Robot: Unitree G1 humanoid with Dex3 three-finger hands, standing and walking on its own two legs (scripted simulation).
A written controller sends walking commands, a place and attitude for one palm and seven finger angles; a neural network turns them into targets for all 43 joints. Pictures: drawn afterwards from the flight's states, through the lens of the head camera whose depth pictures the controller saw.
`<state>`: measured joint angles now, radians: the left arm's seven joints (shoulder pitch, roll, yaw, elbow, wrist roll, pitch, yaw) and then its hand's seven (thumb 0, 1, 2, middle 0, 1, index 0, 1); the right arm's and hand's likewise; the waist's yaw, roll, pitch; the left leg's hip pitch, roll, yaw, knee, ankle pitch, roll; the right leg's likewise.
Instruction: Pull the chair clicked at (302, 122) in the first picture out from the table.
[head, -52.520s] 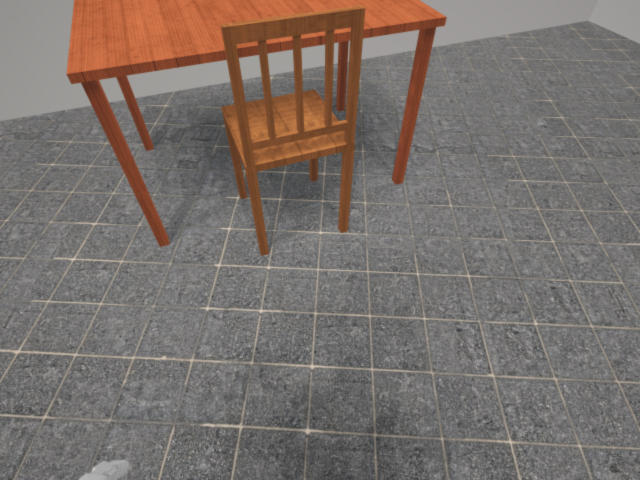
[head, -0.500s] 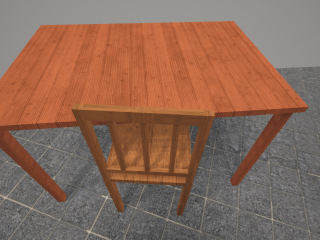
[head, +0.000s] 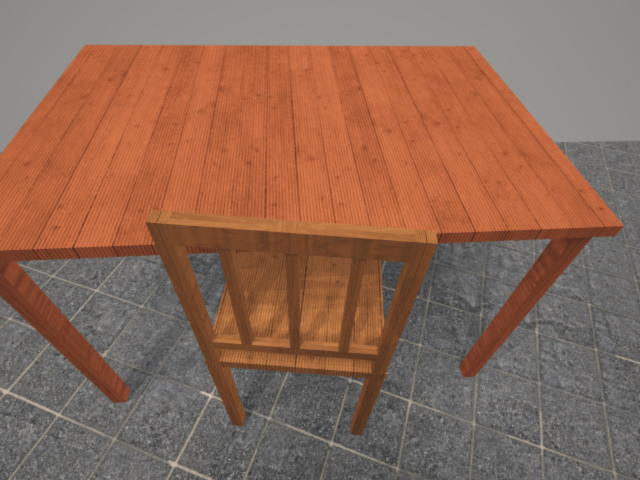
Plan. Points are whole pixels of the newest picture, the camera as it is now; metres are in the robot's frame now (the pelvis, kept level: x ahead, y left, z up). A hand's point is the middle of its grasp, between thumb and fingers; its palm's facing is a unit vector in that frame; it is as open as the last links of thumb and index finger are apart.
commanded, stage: look again from close up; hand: left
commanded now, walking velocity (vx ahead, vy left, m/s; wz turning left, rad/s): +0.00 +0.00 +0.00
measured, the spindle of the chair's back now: (294, 303) +0.40 +0.07 -0.09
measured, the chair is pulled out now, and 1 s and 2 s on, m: -0.08 -0.08 -0.08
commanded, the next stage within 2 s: raise the hand toward the chair's back in 0.44 s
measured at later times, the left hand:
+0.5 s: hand out of the picture -0.01 +0.17 -0.18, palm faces +0.01 -0.98 -0.18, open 7.4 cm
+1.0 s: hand out of the picture +0.12 +0.17 -0.09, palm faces +0.08 -1.00 +0.00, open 9.6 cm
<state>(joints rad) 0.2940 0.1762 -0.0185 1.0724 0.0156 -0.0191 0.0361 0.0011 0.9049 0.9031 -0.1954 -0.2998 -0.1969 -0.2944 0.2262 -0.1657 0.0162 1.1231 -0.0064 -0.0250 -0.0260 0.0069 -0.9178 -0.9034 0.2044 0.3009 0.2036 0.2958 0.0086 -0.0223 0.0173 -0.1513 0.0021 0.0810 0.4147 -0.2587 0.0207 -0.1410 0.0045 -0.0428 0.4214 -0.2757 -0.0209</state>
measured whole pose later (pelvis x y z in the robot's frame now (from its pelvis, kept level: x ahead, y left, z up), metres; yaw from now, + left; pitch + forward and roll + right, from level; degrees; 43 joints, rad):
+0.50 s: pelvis +0.00 +0.00 +0.00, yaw +0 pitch -1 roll +0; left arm 0.31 0.17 -0.02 1.08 0.01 -0.02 0.04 0.00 0.90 0.90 -0.20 -0.30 -0.20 -0.29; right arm 0.26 -0.15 0.02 1.16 0.00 -0.03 -0.03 0.01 -0.91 -0.90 0.20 0.30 0.20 0.30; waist 0.00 -0.03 0.02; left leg -0.14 0.00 0.09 0.40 -0.24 0.02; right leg -0.13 0.01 -0.04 0.40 -0.26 -0.02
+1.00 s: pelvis -0.06 -0.02 -0.10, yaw +2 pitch +14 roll -1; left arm 0.46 0.18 0.14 0.11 -0.24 -0.50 -0.27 0.01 0.56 0.76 -0.17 -0.25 -0.17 -0.24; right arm 0.12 -0.26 -0.06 0.48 0.02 -0.23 -0.02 0.01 -0.91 -0.90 0.20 0.30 0.20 0.30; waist 0.01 -0.03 -0.15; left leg -0.93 0.03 0.01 1.20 -0.52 0.00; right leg -0.89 0.00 -0.11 1.20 -0.56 -0.06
